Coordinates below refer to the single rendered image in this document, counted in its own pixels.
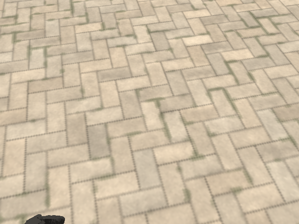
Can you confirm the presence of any robot left hand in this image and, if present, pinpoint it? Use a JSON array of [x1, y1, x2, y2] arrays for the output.
[[24, 214, 65, 224]]

